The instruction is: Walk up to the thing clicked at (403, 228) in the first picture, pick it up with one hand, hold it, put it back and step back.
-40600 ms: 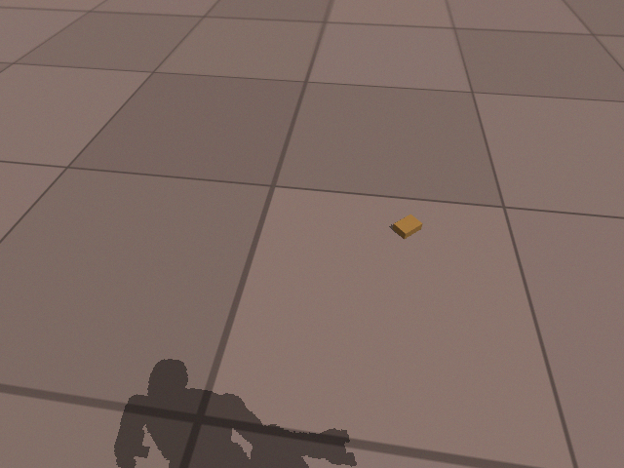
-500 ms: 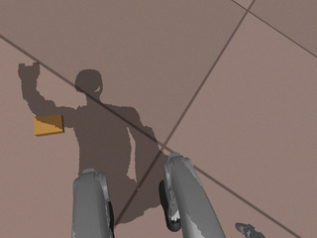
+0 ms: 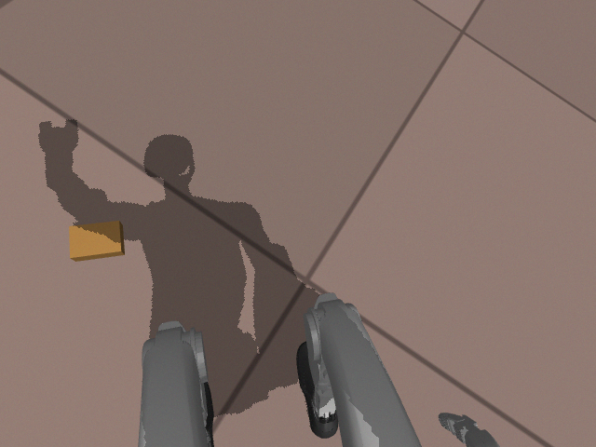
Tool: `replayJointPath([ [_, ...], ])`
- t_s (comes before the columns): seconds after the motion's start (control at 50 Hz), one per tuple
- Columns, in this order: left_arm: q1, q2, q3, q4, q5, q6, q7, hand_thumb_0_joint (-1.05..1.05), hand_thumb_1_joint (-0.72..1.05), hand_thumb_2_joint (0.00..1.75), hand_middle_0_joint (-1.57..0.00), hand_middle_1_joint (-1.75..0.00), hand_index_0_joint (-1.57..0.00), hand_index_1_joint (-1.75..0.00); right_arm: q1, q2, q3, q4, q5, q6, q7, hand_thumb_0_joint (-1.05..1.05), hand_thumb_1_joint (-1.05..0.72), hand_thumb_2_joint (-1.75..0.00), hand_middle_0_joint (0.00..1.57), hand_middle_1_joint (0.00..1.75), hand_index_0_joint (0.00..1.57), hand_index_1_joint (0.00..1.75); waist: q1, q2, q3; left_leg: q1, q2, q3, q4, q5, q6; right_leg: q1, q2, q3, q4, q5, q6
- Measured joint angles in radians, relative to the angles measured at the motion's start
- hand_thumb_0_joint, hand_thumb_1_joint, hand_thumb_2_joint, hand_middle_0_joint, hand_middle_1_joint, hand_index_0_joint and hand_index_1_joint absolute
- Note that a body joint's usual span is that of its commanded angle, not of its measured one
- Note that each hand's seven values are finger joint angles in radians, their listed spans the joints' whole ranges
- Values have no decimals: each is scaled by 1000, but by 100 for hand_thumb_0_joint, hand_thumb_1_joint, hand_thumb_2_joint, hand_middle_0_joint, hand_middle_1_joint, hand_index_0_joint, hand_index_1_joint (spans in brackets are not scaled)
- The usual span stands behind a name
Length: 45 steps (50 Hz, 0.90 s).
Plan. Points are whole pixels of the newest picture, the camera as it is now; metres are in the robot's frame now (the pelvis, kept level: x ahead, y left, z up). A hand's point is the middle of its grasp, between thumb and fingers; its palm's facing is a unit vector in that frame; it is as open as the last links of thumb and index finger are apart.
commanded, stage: go down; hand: left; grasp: from above
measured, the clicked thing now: (97, 240) +0.53 +0.31 -0.49
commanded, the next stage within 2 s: approach in 1.00 s
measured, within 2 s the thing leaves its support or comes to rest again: neither
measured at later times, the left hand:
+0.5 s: hand out of the picture +0.49 +0.36 -0.03, palm faces -0.43 -0.04 -0.90, open 13.7 cm
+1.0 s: hand out of the picture +0.49 +0.37 -0.02, palm faces -0.44 -0.05 -0.90, open 13.4 cm
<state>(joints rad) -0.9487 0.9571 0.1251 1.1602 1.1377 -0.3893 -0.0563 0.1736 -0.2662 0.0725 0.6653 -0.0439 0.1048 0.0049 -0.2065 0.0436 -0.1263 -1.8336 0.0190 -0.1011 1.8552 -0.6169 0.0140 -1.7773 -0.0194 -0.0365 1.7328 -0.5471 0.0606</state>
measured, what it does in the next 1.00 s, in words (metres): stands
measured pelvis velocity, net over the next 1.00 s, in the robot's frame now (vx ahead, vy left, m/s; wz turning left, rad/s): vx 0.01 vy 0.01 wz -0.01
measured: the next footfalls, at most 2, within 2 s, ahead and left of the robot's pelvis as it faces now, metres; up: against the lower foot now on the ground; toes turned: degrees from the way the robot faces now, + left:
none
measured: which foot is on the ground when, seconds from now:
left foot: down 0.00-1.00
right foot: down 0.00-1.00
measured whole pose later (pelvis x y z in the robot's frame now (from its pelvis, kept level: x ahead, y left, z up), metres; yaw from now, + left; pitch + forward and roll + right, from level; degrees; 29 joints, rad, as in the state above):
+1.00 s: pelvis +0.01 +0.01 +0.03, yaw +0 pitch +34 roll -8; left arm -0.94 0.98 0.14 1.17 1.14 -0.42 -0.05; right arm 0.19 -0.26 0.07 0.67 -0.04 0.11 0.00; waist -0.21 0.03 -0.12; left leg -1.74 0.03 -0.09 1.77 -0.62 0.02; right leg -1.69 -0.01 -0.04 1.64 -0.54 0.06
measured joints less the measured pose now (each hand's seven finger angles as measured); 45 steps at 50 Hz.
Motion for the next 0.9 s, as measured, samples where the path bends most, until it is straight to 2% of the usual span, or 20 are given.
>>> replayJointPath([
  [0.9, 11, 24, 10, 20, 1, -17, 0, 0, -41, 88, -21, -90, -21, -90, 17, 7, 1, 6, 0, 4, -1, 0, -92, -90, 20, 30, 20, 30, -1, -8, 2, 86, 10, 8, -78, -5, 6, 85, 8, 3, -86, 4, -1],
])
